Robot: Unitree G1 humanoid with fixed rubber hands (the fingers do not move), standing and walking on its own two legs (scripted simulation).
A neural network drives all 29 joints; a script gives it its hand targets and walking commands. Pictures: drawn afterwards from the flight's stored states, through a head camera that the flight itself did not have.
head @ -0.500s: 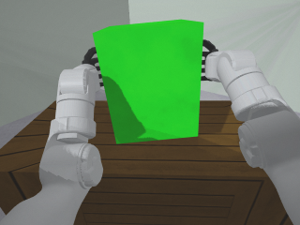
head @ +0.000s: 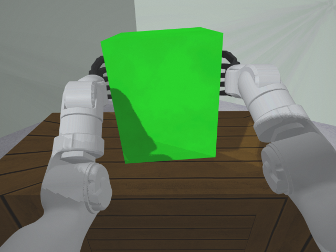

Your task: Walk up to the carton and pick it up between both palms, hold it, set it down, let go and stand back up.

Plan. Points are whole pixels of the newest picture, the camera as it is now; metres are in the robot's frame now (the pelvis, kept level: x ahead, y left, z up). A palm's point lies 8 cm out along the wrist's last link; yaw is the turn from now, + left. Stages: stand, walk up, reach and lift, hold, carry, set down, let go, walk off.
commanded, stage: hold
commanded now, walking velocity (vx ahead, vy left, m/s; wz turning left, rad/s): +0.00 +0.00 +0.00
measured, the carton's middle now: (165, 90) +0.39 -0.02 +0.30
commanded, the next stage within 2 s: none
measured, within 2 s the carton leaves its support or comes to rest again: neither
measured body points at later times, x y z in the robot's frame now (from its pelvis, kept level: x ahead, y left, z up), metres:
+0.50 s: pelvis +0.00 +0.01 +0.00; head -0.11 +0.03 +0.44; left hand +0.39 +0.12 +0.33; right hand +0.36 -0.17 +0.34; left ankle +0.01 +0.13 -0.75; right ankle +0.02 -0.12 -0.75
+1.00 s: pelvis +0.00 +0.00 +0.00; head -0.11 +0.01 +0.43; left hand +0.38 +0.13 +0.34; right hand +0.37 -0.16 +0.36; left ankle +0.01 +0.13 -0.75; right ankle +0.02 -0.12 -0.75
